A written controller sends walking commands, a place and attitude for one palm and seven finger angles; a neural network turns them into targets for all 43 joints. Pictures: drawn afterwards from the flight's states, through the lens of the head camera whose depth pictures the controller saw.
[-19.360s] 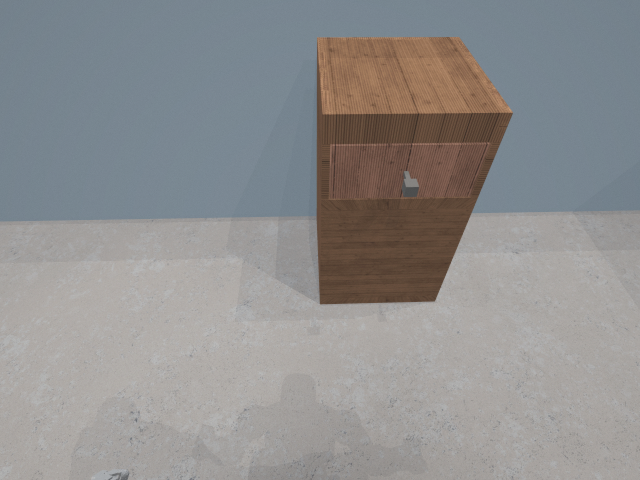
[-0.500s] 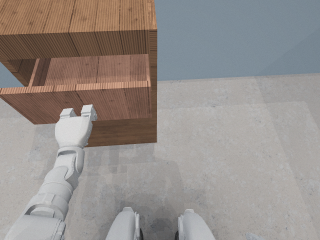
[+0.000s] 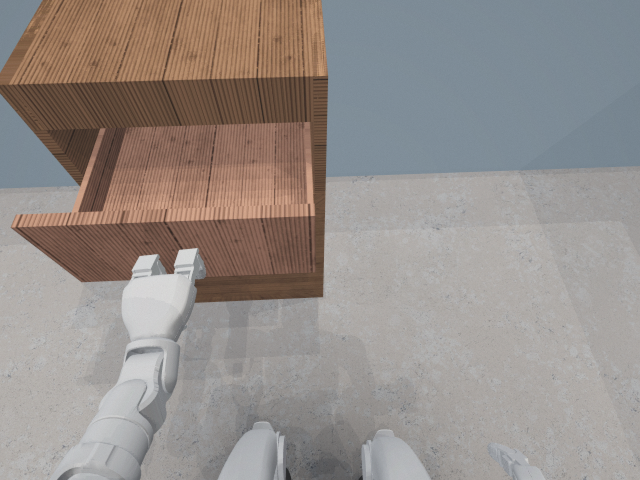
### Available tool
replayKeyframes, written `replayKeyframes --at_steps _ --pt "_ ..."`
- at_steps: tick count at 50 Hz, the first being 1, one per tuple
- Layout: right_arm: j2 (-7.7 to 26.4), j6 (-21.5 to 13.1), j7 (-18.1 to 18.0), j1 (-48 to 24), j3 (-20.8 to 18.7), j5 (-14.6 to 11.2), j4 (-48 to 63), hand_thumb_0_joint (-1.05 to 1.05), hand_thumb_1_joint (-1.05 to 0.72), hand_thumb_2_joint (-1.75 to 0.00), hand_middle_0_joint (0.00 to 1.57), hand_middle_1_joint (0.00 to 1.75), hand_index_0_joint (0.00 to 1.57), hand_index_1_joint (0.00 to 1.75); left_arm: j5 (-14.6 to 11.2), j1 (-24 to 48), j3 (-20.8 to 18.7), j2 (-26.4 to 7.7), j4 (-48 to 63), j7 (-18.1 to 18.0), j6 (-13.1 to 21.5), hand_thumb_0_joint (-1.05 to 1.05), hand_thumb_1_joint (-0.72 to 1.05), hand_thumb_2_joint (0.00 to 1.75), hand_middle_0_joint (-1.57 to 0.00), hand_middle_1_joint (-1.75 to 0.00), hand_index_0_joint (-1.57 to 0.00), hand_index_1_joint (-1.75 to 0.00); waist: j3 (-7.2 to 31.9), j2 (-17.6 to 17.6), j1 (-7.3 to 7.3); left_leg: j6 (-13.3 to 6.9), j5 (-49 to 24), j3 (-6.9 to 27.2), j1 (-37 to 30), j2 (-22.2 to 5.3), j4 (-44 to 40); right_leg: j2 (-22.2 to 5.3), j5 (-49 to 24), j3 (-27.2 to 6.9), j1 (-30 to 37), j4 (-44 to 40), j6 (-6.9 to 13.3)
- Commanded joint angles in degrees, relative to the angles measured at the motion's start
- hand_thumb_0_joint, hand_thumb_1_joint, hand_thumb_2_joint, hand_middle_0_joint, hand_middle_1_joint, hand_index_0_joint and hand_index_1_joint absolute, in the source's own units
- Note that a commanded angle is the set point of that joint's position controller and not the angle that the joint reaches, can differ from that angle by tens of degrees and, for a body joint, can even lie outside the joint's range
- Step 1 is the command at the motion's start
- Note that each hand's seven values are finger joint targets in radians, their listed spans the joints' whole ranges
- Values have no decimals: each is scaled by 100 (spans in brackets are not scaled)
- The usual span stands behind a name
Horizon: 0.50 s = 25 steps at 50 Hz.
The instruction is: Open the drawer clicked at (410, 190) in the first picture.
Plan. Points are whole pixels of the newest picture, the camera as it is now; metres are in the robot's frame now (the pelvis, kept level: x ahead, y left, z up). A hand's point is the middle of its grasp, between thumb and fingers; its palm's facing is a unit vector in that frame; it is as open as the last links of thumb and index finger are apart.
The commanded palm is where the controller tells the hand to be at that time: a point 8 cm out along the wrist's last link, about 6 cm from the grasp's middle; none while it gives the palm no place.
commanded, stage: pull the drawer open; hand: left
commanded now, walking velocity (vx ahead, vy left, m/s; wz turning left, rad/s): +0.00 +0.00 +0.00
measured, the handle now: (180, 278) +0.39 +0.21 -0.05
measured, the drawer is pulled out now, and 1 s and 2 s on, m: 0.17 0.28 0.30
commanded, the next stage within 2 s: open the thumb to release the handle in 1.42 s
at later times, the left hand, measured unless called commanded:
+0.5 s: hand (170, 356) +0.28 +0.21 -0.07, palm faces -0.04 -0.06 -1.00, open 6.6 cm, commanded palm +0.25 +0.21 -0.02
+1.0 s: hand (165, 395) +0.23 +0.21 -0.07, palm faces -0.05 -0.08 -1.00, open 6.6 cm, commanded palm +0.20 +0.21 -0.02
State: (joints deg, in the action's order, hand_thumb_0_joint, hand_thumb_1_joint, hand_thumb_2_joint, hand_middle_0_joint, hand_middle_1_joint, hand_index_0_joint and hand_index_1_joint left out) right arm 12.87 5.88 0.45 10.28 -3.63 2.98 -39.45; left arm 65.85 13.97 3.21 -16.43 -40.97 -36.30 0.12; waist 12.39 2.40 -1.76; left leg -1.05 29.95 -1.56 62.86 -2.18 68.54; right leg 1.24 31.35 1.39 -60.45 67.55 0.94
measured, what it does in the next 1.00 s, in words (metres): stands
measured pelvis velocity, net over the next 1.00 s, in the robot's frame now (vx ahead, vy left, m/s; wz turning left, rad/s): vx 0.01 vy -0.01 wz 0.01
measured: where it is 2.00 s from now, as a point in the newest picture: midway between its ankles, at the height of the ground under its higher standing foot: outside the picture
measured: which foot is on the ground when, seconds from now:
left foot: down 0.00-1.00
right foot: down 0.00-1.00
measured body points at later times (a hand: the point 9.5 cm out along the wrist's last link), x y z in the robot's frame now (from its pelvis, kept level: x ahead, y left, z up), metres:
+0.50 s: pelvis +0.00 +0.00 +0.00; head +0.10 -0.01 +0.44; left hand +0.28 +0.21 -0.02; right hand +0.17 -0.25 -0.12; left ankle +0.02 +0.11 -0.64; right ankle +0.00 -0.11 -0.64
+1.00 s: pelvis +0.01 -0.01 -0.01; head +0.10 -0.01 +0.44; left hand +0.23 +0.21 -0.02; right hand +0.19 -0.24 -0.12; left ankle +0.02 +0.11 -0.64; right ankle +0.00 -0.11 -0.64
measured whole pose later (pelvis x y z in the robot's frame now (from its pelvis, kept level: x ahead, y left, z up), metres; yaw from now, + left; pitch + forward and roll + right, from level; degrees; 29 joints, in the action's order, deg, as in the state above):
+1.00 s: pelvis +0.01 -0.01 -0.01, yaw +0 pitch +22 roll -1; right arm 12.3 5.6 0.4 6.3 -1.7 3.8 -34.2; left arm 65.9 -14.3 5.7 -15.1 -16.3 -37.1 -0.4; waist 12.4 1.7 0.3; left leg -0.3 32.2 -1.2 60.7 -2.2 70.8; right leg 1.4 34.0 1.6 -58.5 70.4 1.7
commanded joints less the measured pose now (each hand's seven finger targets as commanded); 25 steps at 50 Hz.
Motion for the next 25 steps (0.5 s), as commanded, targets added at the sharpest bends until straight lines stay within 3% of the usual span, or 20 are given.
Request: replayKeyframes --at_steps 1,2,10,12,13,16,21,25 --pt "766 -154 -75 148 -276 -3 634 0 -90 -90 20 30 20 30 -65 423 -202 -662 1162 -258 -133 0 90 90 -40 -135 -40 -135 2116 -104 105 -86 -2209 101 -2115 238 -747 181 -2255 100 1072 -915 177" --pt "778 -162 -69 123 -270 3 680 0 -90 -90 20 30 20 30 -68 332 -256 -716 1290 -248 -137 0 90 90 -40 -135 -40 -135 2158 36 153 -68 -2288 135 -2152 231 -765 181 -2252 120 1064 -883 199" --pt "739 -175 -85 -82 -223 20 778 0 -90 -90 20 30 20 30 -22 -212 -185 -612 1676 -291 -162 0 90 90 -40 -135 -40 -135 1874 -108 128 -82 -2055 86 -2029 252 -723 161 -2175 94 1027 -919 175" --pt "741 -206 -93 -99 -219 30 829 0 -90 -90 20 30 20 30 -17 -501 -350 -760 1851 -307 -163 0 90 90 -40 -135 -40 -135 1932 -16 237 -72 -2148 100 -2050 261 -723 170 -2284 86 1134 -872 209" --pt "732 -182 -90 -152 -209 29 838 0 -90 -90 20 30 20 30 14 -650 -304 -701 1907 -317 -174 0 90 90 -40 -135 -40 -135 2041 -42 239 -69 -2214 95 -2113 259 -692 164 -2333 81 1113 -833 197" --pt "719 -175 -65 -214 -208 27 903 0 -90 -90 20 30 20 30 18 -874 -140 -523 2051 -330 -242 0 90 90 -40 -135 -40 -135 1844 -73 214 -64 -2110 110 -2099 256 -702 165 -2208 101 1031 -866 201" --pt "708 -168 -74 -303 -185 35 979 0 -90 -90 20 30 20 30 -5 -1191 -110 -498 2275 -334 -302 0 90 90 -40 -135 -40 -135 1746 -135 212 -68 -2030 112 -2099 262 -711 158 -2165 111 1049 -890 201" --pt "698 -186 -109 -388 -156 36 1000 0 -90 -90 20 30 20 30 -17 -1297 -248 -645 2438 -328 -271 0 90 90 -40 -135 -40 -135 1797 -81 276 -66 -1920 80 -2003 287 -681 144 -2128 61 1089 -851 196"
